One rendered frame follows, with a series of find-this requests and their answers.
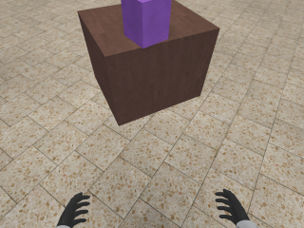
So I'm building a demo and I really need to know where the carton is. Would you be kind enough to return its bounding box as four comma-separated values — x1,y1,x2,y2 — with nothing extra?
121,0,172,48

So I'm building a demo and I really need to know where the left robot hand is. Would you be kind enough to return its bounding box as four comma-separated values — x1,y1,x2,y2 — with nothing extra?
57,192,90,228

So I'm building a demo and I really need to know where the right robot hand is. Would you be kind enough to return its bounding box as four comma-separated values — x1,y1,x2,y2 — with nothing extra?
215,188,250,226

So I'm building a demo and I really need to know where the pedestal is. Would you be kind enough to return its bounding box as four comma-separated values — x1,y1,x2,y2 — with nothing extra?
77,0,220,126

